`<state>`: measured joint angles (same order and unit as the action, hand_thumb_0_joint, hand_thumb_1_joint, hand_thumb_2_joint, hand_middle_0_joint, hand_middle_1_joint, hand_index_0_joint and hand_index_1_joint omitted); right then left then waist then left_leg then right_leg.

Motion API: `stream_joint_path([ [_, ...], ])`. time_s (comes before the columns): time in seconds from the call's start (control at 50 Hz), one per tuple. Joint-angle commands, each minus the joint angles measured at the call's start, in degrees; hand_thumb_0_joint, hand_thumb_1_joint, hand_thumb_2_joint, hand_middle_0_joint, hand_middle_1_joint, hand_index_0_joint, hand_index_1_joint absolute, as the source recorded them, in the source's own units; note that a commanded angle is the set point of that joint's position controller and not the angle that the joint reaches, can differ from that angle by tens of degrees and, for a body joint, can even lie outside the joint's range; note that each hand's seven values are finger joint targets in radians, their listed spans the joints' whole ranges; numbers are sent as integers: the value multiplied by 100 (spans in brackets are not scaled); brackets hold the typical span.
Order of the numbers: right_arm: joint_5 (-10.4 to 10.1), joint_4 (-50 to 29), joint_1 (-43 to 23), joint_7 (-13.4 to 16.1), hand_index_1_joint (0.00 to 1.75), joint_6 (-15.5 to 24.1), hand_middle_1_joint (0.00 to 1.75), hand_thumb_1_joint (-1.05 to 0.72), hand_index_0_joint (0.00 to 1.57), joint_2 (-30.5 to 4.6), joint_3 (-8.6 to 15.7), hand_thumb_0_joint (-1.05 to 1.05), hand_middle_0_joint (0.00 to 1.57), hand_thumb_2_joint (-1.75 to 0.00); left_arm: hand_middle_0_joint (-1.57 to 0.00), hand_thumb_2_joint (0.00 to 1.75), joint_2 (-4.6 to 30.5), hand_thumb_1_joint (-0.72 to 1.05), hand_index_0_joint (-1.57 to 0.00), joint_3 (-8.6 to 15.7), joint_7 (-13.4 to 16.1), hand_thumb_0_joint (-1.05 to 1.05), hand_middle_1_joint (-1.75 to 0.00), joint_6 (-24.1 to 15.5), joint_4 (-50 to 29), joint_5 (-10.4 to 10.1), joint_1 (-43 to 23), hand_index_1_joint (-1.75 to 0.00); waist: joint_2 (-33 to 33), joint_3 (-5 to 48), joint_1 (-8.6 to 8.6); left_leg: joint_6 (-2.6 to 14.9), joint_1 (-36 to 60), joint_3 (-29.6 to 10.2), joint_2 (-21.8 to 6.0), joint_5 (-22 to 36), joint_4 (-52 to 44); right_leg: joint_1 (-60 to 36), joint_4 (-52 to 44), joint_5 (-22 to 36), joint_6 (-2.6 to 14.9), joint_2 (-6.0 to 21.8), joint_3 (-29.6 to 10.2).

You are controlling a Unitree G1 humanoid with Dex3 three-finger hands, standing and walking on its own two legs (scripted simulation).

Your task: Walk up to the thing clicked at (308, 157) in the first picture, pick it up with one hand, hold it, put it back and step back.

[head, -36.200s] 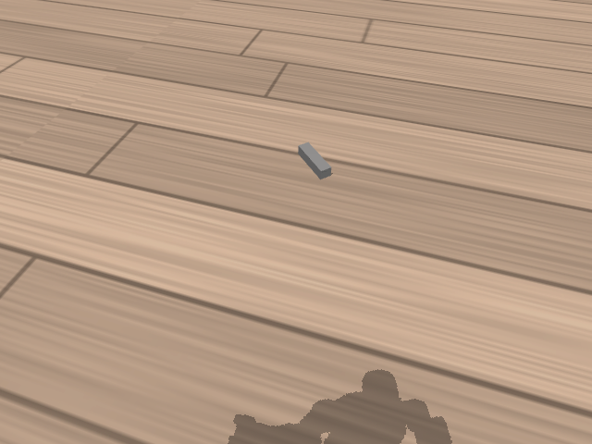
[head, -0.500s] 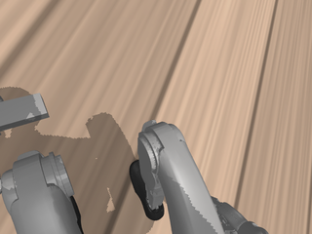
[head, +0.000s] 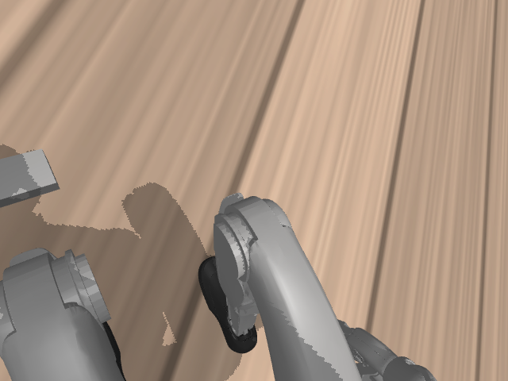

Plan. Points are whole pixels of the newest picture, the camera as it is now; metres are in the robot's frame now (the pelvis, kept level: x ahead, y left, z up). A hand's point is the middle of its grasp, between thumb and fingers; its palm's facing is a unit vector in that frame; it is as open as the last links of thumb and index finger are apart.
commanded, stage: open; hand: left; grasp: from above
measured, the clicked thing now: out of the picture +0.43 +0.29 -0.27
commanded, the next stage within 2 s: withdraw in 0.76 s
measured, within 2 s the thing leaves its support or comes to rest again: neither
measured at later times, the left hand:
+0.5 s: hand out of the picture +0.41 +0.31 -0.24, palm faces -0.43 -0.16 -0.89, open 13.3 cm
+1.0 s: hand out of the picture +0.42 +0.31 -0.24, palm faces -0.40 -0.17 -0.90, open 13.9 cm
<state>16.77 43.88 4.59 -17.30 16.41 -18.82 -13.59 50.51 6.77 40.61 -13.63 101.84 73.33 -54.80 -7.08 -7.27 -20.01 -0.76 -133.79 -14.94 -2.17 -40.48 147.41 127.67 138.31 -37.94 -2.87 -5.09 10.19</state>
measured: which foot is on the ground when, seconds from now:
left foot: down 0.00-1.00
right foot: down 0.00-1.00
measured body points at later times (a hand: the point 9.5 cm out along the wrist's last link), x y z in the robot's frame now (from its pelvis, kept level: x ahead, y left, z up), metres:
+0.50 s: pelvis +0.00 +0.00 +0.00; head +0.25 +0.13 +0.35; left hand +0.43 +0.32 -0.19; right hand +0.07 -0.25 -0.06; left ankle +0.07 +0.13 -0.26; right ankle +0.11 -0.11 -0.26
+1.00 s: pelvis +0.00 +0.00 +0.00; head +0.25 +0.12 +0.35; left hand +0.43 +0.31 -0.19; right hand +0.06 -0.26 -0.06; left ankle +0.07 +0.13 -0.26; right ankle +0.11 -0.11 -0.26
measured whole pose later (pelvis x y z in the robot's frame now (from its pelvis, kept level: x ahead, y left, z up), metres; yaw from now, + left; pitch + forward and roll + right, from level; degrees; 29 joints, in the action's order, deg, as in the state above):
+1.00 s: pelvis +0.00 +0.00 +0.00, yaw +0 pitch +25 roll -13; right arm 16.1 42.5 4.7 -17.9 17.6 -19.6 -13.3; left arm 50.9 7.5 40.7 -12.3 99.2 72.0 -54.5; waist -7.6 -8.3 -19.9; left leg -0.8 -133.5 -15.3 -2.2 -40.6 147.2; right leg 127.3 137.7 -37.8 -2.9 -5.2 10.5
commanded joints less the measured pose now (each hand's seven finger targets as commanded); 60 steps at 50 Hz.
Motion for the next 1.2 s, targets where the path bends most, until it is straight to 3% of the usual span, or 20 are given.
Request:
stream_joint_path([
  [0.0, -63, -15, 790, 40, 30, 61, 30, -89, 20, -1818, 520, 0, 20, -90, -60, 75, 1040, 14, -60, -138, 231, 0, -69, 1, -682, -83, -1457, -69, 2634, 3402, -133, 108, 2519, 621, -88, 792, -1533, -1806, -1243, 1088, 414, -214, 553],
  [0.18, -107, -25, 843, -44, 30, 170, 30, -89, 20, -1879, 503, 0, 20, -90, -31, 86, 1010, -28, -29, -200, 301, 0, -82, 119, -655, -121, -1487, -83, 2684, 3334, -211, 100, 2544, 600, -99, 840, -1483, -1794, -1218, 1190, 399, -206, 561],
  [0.2, -99, -3, 853, -35, 30, 157, 30, -89, 20, -1905, 522, 0, 20, -90, -27, 87, 1090, -30, -27, -66, 335, 0, -85, 137, -672, -150, -1421, -85, 2668, 3452, -162, 85, 2605, 572, -108, 916, -1586, -1851, -1273, 1227, 405, -230, 593],
  [0.32, -158, -53, 861, -90, 30, 218, 30, -89, 20, -1932, 529, 0, 20, -90, -16, 99, 1099, -46, -13, -54, 138, 0, -92, 235, -659, -200, -1396, -95, 2811, 3336, -141, 64, 2632, 553, -89, 962, -1599, -1740, -1149, 1270, 417, -174, 592],
  [0.34, -136, -37, 932, -104, 30, 220, 30, -89, 20, -1883, 492, 0, 20, -90, -16, 101, 1231, -47, -13, 84, 113, 0, -93, 239, -573, -177, -1312, -96, 2847, 3328, -159, 51, 2711, 524, -93, 1001, -1623, -1731, -1116, 1295, 414, -157, 649],
  [0.38, -149, 3, 878, -94, 30, 205, 30, -89, 20, -1889, 519, 0, 20, -90, -13, 103, 1146, -49, -10, 29, 55, 0, -95, 212, -634, -227, -1220, -98, 2897, 3345, -94, 37, 2689, 525, -99, 967, -1660, -1780, -1120, 1251, 434, -176, 609],
  [0.46, -165, -57, 955, -98, 30, 202, 30, -89, 20, -1889, 513, 0, 20, -90, -7, 105, 1126, -55, -5, -56, -38, 0, -99, 95, -792, -274, -1390, -101, 2745, 3390, -209, 109, 2591, 615, -86, 1016, -1483, -1912, -1235, 1357, 389, -184, 576],
  [0.5, -177, -43, 1044, -66, 30, 154, 30, -88, 20, -1873, 483, 0, 20, -90, -6, 105, 1244, -55, -4, 58, 6, 0, -100, 29, -829, -272, -1299, -102, 2690, 3575, -138, 112, 2587, 619, -88, 1133, -1503, -2118, -1267, 1449, 400, -221, 551],
  [0.56, -150, -61, 996, -76, 30, 163, 30, -88, 20, -1867, 483, 0, 20, -90, -6, 105, 1061, -52, -5, -142, -16, 0, -101, -35, -851, -236, -1409, -103, 2686, 3435, -215, 107, 2595, 602, -86, 1046, -1462, -1932, -1211, 1352, 391, -184, 612],
  [0.74, -142, -97, 942, 12, 30, 57, 30, -88, 20, -1871, 481, 0, 20, -90, -4, 98, 1213, -48, -5, 45, 208, 0, -102, -8, -711, -189, -1188, -101, 2558, 3522, -96, 119, 2503, 620, -110, 1002, -1532, -2070, -1334, 1307, 409, -256, 548],
  [0.78, -127, -101, 935, -18, 30, 88, 30, -88, 20, -1856, 467, 0, 20, -89, -4, 95, 1071, -45, -6, -147, 189, 0, -103, 23, -719, -159, -1356, -101, 2673, 3393, -181, 114, 2507, 635, -105, 985, -1481, -1927, -1282, 1284, 399, -223, 569],
  [0.84, -153, -84, 981, 0, 30, 91, 30, -88, 20, -1910, 485, 0, 20, -89, -4, 96, 1381, -45, -6, 128, 230, 0, -103, 80, -738, -145, -1322, -101, 2601, 3402, -141, 113, 2525, 607, -107, 1012, -1507, -1952, -1281, 1287, 398, -211, 580],
  [0.9, -116, -83, 939, -15, 30, 104, 30, -89, 20, -1916, 521, 0, 20, -89, -5, 95, 1240, -47, -8, 134, 235, 0, -100, 126, -739, -198, -1160, -97, 2626, 3367, -100, 88, 2548, 587, -108, 917, -1619, -1914, -1316, 1169, 413, -226, 583],
  [0.92, -160, -156, 865, -14, 30, 145, 30, -89, 20, -1884, 513, 0, 20, -89, -5, 95, 1081, -48, -8, -57, 218, 0, -100, 140, -750, -215, -1375, -97, 2741, 3278, -156, 80, 2523, 606, -105, 783, -1612, -1814, -1277, 1071, 425, -203, 549],
  [0.94, -129, -100, 976, -39, 30, 162, 30, -89, 20, -1908, 538, 0, 20, -89, -5, 95, 1317, -48, -8, 160, 229, 0, -100, 163, -829, -225, -1382, -97, 2690, 3351, -159, 90, 2600, 596, -107, 809, -1584, -1821, -1295, 1131, 393, -176, 597],
  [0.98, -159, -98, 1085, -62, 30, 157, 30, -89, 20, -1890, 615, 0, 20, -89, -5, 95, 1419, -47, -8, 361, 253, 0, -99, 241, -1191, -250, -1288, -96, 2981, 3729, 11, 64, 2786, 662, -98, 1040, -1630, -2024, -1272, 1326, 420, -195, 531],
  [1.02, -200, -107, 997, -116, 30, 166, 30, -89, 20, -1774, 714, 0, 20, -90, -6, 95, 1238, -48, -8, 325, 191, 0, -99, 307, -1850, -303, -1268, -96, 3524, 4286, 194, 0, 3229, 675, -106, 1307, -1707, -2008, -1193, 1525, 467, -193, 527],
  [1.04, -236, -99, 967, -166, 30, 188, 30, -89, 20, -1732, 755, 0, 20, -90, -5, 96, 993, -49, -8, 136, 111, 0, -98, 352, -2028, -363, -1324, -96, 3540, 4308, 197, -15, 3288, 654, -88, 1295, -1730, -1779, -1131, 1505, 465, -136, 562],
  [1.08, -385, -15, 1033, -173, 30, 94, 30, -89, 20, -1685, 935, 0, 20, -90, -5, 97, 931, -50, -7, 259, 9, 0, -100, 475, -2612, -506, -1086, -98, 3773, 4778, 438, -14, 3448, 726, -76, 1436, -1863, -1821, -1212, 1621, 494, -157, 467],
  [1.18, -799, -1, 1147, -171, 30, -301, 30, -89, 20, -1498, 1321, 0, 20, -90, -5, 98, 138, -50, -6, -177, -523, 0, -101, 979, -3570, -788, -772, -99, 3615, 5135, 762, 66, 3312, 974, -14, 1424, -2222, -1716, -1549, 1626, 536, -112, 189],
])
